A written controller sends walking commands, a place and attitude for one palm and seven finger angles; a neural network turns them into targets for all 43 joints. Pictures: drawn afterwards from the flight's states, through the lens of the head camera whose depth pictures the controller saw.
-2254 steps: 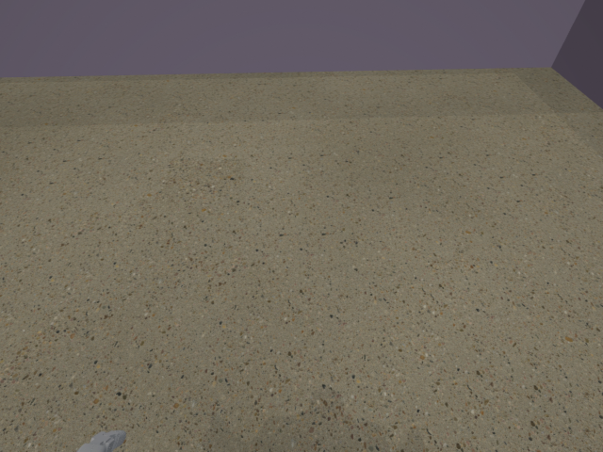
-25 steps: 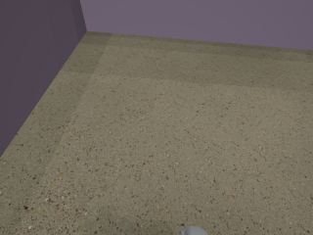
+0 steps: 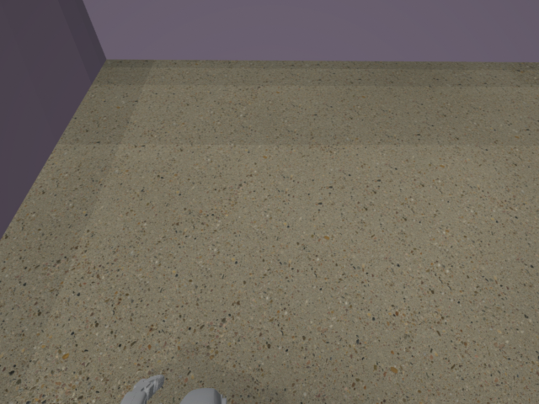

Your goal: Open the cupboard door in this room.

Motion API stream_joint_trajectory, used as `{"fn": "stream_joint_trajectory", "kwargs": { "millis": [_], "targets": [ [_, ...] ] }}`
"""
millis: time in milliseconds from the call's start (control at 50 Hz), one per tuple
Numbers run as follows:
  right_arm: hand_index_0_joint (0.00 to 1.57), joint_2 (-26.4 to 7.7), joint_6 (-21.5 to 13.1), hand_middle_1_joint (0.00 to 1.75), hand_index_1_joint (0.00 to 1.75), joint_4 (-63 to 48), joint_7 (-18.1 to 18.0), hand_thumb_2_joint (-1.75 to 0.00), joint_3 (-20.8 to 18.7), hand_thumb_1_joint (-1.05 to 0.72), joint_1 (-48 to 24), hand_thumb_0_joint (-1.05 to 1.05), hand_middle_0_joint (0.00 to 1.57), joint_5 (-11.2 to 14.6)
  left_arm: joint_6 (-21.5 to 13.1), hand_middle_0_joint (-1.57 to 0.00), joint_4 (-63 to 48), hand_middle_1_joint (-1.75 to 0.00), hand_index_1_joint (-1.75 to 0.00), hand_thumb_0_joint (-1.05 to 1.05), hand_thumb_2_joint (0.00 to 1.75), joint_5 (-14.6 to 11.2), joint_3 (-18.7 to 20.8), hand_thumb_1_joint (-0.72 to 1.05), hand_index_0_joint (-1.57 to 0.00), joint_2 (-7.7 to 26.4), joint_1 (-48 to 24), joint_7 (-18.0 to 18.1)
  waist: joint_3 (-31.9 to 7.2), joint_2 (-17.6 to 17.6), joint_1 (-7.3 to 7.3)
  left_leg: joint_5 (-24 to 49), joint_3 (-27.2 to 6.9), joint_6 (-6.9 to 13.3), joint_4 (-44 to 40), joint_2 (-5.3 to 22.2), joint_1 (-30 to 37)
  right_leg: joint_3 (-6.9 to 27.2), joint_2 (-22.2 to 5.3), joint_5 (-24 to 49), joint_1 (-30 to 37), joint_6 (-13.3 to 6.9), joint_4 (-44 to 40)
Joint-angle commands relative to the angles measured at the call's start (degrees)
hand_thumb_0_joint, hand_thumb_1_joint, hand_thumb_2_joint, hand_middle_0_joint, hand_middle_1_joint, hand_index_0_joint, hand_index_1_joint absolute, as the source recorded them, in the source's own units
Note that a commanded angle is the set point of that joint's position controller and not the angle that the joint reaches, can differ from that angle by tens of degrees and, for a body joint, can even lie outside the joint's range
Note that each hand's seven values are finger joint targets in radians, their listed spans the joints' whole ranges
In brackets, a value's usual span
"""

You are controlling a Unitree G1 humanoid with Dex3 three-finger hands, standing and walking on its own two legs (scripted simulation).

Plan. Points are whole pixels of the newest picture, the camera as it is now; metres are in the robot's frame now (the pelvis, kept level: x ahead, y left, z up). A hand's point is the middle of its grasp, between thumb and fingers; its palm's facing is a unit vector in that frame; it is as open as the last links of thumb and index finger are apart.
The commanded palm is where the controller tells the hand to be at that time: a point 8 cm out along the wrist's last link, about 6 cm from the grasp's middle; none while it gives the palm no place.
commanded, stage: turn to face it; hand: left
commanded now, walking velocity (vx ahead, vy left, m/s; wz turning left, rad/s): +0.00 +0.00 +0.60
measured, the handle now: out of the picture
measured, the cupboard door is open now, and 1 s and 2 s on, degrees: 46 46 46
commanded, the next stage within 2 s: none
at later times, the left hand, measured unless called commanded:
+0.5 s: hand out of the picture +0.08 +0.26 -0.17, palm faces +0.30 -0.92 -0.25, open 7.4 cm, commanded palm none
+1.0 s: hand out of the picture +0.02 +0.14 -0.15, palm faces +0.58 -0.76 -0.27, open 7.3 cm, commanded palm none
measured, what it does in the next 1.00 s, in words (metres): walks ahead, turning left: left foot, then right foot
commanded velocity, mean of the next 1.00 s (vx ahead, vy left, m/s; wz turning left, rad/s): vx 0.00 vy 0.00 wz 0.60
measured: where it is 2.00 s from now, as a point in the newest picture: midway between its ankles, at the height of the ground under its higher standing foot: outside the picture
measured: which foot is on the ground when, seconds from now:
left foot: up 0.00-0.26, down 0.28-0.68, up 0.70-1.00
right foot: down 0.00-0.28, up 0.30-0.66, down 0.68-1.00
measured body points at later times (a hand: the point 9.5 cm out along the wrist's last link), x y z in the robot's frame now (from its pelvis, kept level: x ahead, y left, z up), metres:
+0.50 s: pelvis +0.06 +0.03 +0.00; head +0.11 +0.05 +0.44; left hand +0.07 +0.31 -0.15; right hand +0.20 -0.20 -0.14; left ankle +0.07 +0.14 -0.74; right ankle +0.07 -0.13 -0.66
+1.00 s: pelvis +0.09 -0.05 +0.00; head +0.15 -0.04 +0.45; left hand -0.01 +0.18 -0.13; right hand +0.33 -0.21 -0.15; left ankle -0.01 +0.07 -0.67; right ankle +0.11 -0.13 -0.74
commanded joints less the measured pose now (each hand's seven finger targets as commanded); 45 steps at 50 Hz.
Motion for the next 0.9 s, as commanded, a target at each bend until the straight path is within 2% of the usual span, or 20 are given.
{"fn": "stream_joint_trajectory", "kwargs": {
  "millis": [0,160,200,220,240,260,280,300,340,420,560,620,640,660,680,700,720,760,820,880],
  "targets": [
    [0.2,-2.4,1.1,0.3,0.3,-2.4,0.7,-0.9,-1.7,-0.9,5.3,0.0,0.2,-0.9,0.8,-0.2,-1.4,-0.3,-0.3,0.0,0.9,1.4,1.1,0.9,-0.2,5.3,4.8,0.1,-3.6,-6.8,-0.77,6.6,1.2,-1.2,-4.0,2.0,0.8,2.2,-14.6,31.7,-1.7,-1.1,-11.2],
    [0.2,-7.3,0.7,0.3,0.3,-10.1,2.0,-0.9,-2.6,-0.9,-9.2,0.0,0.2,-1.0,2.4,-0.2,-3.4,-0.3,-0.3,0.0,0.9,2.0,3.4,0.9,-0.2,10.9,4.5,-0.4,-1.4,-8.9,2.46,4.3,4.9,-0.9,-22.1,1.8,-0.1,0.8,-19.6,25.7,4.0,-1.9,-5.1],
    [0.2,-9.1,0.3,0.3,0.3,-10.8,2.2,-0.9,-3.1,-0.9,-7.5,0.0,0.2,-1.3,2.7,-0.2,-3.6,-0.3,-0.3,0.0,0.9,1.9,3.7,0.9,-0.2,11.7,4.5,-0.5,-3.5,-5.4,1.32,7.1,5.2,-0.1,-30.0,0.6,5.5,-0.1,-19.7,23.5,4.6,-0.3,1.4],
    [0.2,-11.2,0.1,0.3,0.3,-10.2,2.2,-0.9,-3.7,-0.9,-3.7,0.0,0.2,-1.5,2.9,-0.2,-4.1,-0.3,-0.3,0.0,0.9,1.5,3.8,0.9,-0.2,12.2,4.4,-0.7,-6.2,-0.8,-0.9,13.6,5.3,0.4,-36.1,-0.9,12.5,-2.2,-18.0,21.3,2.8,1.7,9.3],
    [0.2,-16.2,-0.6,0.3,0.3,-9.6,2.0,-0.9,-4.8,-0.9,0.7,0.0,0.2,-1.9,3.2,-0.2,-5.5,-0.3,-0.3,0.0,0.9,1.0,3.6,0.9,-0.2,10.4,4.5,-1.0,-9.7,12.3,-2.88,30.1,-7.9,4.9,-43.6,7.4,20.0,-3.6,-12.3,6.6,-5.2,5.8,22.3],
    [0.2,-22.4,-1.0,0.3,0.3,-9.9,1.3,-0.9,-5.8,-0.9,3.0,0.0,0.2,-1.8,3.6,-0.2,-8.5,-0.3,-0.3,0.0,0.9,0.7,2.5,0.9,-0.2,7.2,2.8,-1.2,-10.9,26.4,-3.55,55.2,-28.4,13.8,-47.3,22.0,23.8,0.7,-3.6,-26.2,-18.3,9.7,36.7],
    [0.2,-22.7,-0.6,0.3,0.3,-9.4,0.8,-0.9,-5.6,-0.9,3.8,0.0,0.2,-1.4,4.3,-0.2,-9.7,-0.3,-0.3,0.0,0.9,1.4,2.5,0.9,-0.2,9.4,0.3,-0.8,-13.4,15.8,-3.59,50.7,-27.4,16.9,-46.8,24.1,24.5,9.4,-3.9,-24.8,-19.2,8.2,41.8],
    [0.2,-21.5,-0.7,0.3,0.3,-10.6,0.3,-0.9,-5.5,-0.9,0.7,0.0,0.2,-1.5,4.4,-0.2,-10.1,-0.3,-0.3,0.0,0.9,1.6,2.5,0.9,-0.2,8.8,-1.5,-0.9,-10.6,11.3,-2.25,40.3,-25.3,15.6,-48.3,21.5,21.0,10.3,-5.0,-20.2,-20.7,8.2,42.5],
    [0.2,-19.6,-1.0,0.3,0.3,-12.7,-0.3,-0.9,-4.8,-0.9,-5.6,0.0,0.2,-1.6,4.6,-0.2,-7.8,-0.3,-0.3,0.0,0.9,1.7,3.1,0.9,-0.2,9.2,-0.4,-1.1,-8.4,13.9,-0.14,32.4,-20.3,12.3,-48.8,15.7,15.9,12.2,-4.5,-13.2,-21.1,9.3,43.9],
    [0.2,-19.3,-1.6,0.3,0.3,-13.8,-0.2,-0.9,-4.6,-0.9,-9.1,0.0,0.2,-1.4,5.0,-0.2,-6.2,-0.3,-0.3,0.0,0.9,1.3,3.0,0.9,-0.2,8.6,3.7,-1.7,-9.9,8.2,2.46,31.8,-13.1,10.2,-48.4,10.0,16.5,11.3,-2.8,-7.6,-16.9,10.0,36.2],
    [0.2,-20.4,-0.2,0.3,0.3,-13.8,0.7,-0.9,-5.8,-0.9,-9.6,0.0,0.2,-1.7,5.2,-0.2,-8.2,-0.3,-0.3,0.0,0.9,0.9,2.4,0.9,-0.2,8.5,1.5,-1.4,-7.1,10.7,1.23,22.2,-17.9,10.4,-48.9,8.6,11.3,9.2,0.4,-10.8,-8.2,9.7,17.2],
    [0.2,-20.0,0.3,0.3,0.3,-14.9,0.8,-0.9,-6.3,-0.9,-12.6,0.0,0.2,-1.3,4.4,-0.2,-7.0,-0.3,-0.3,0.0,0.9,0.6,2.7,0.9,-0.2,9.4,7.4,-1.2,-9.2,10.5,3.86,22.2,-18.5,8.4,-44.0,5.8,6.5,8.3,2.1,-3.4,3.7,8.9,1.7],
    [0.2,-18.1,0.3,0.3,0.3,-15.6,1.0,-0.9,-6.1,-0.9,-13.6,0.0,0.2,-0.8,3.9,-0.2,-6.5,-0.3,-0.3,0.0,0.9,0.9,3.2,0.9,-0.2,11.8,10.7,-0.8,-10.4,4.6,5.69,16.4,-16.0,5.6,-39.3,2.2,0.8,11.2,-1.7,0.2,11.9,8.1,-7.7],
    [0.2,-13.5,0.4,0.3,0.3,-16.6,1.3,-0.9,-5.5,-0.9,-13.1,0.0,0.2,-0.2,3.3,-0.2,-6.4,-0.3,-0.3,0.0,0.9,2.0,4.4,0.9,-0.2,17.7,12.1,-0.3,-9.8,-13.4,6.4,0.4,-6.1,0.4,-25.8,-6.2,-10.9,27.4,-17.7,-1.0,18.3,3.2,-15.2],
    [0.2,-14.4,0.2,0.3,0.3,-17.4,1.4,-0.9,-5.4,-0.9,-15.0,0.0,0.2,-0.8,3.6,-0.2,-7.3,-0.3,-0.3,0.0,0.9,1.9,4.1,0.9,-0.2,19.9,10.0,0.0,-7.6,-19.1,6.39,-10.5,-3.5,-0.6,-10.9,-6.9,-11.8,34.0,-27.5,10.1,11.0,-2.1,-14.9],
    [0.2,-15.6,0.6,0.3,0.3,-17.1,1.8,-0.9,-5.7,-0.9,-14.3,0.0,0.2,-1.0,3.5,-0.2,-8.1,-0.3,-0.3,0.0,0.9,1.7,3.5,0.9,-0.2,17.9,7.5,0.2,-6.3,-11.6,4.8,-7.9,-5.9,-0.2,-3.4,-4.6,-9.7,28.2,-26.7,14.6,6.5,-3.9,-12.9],
    [0.2,-14.8,1.3,0.3,0.3,-14.8,1.7,-0.9,-5.8,-0.9,-13.7,0.0,0.2,-1.2,3.1,-0.2,-8.2,-0.3,-0.3,0.0,0.9,1.6,3.0,0.9,-0.2,14.2,4.3,0.4,-3.9,-13.8,2.79,-4.5,-6.3,-0.7,0.8,-2.8,-10.4,24.3,-22.3,18.2,5.2,-3.0,-11.7],
    [0.2,-13.5,1.9,0.3,0.3,-13.5,2.4,-0.9,-5.2,-0.9,-12.9,0.0,0.2,-1.1,3.0,-0.2,-8.7,-0.3,-0.3,0.0,0.9,1.3,2.0,0.9,-0.2,12.1,2.7,0.0,-2.3,-11.1,1.31,2.0,-3.5,-2.0,3.6,-2.4,-10.2,13.6,-16.1,27.2,5.9,-0.2,-8.2],
    [0.2,-12.4,2.0,0.3,0.3,-13.3,2.8,-0.9,-4.7,-0.9,-14.5,0.0,0.2,-0.8,2.6,-0.2,-8.1,-0.3,-0.3,0.0,0.9,1.4,2.2,0.9,-0.2,12.0,6.3,0.1,-4.6,-10.5,2.53,3.8,-0.9,-2.8,-2.3,-2.4,-9.2,8.8,-14.9,33.5,12.2,1.1,-6.8],
    [0.2,-12.2,2.1,0.3,0.3,-13.9,2.8,-0.9,-4.2,-0.9,-17.9,0.0,0.2,-0.8,2.7,-0.2,-6.9,-0.3,-0.3,0.0,0.9,1.5,2.5,0.9,-0.2,12.9,10.3,0.1,-5.4,-8.7,4.51,2.3,0.9,-2.9,-9.1,-2.4,-7.9,7.8,-16.6,36.9,16.3,0.0,-5.8]
  ]
}}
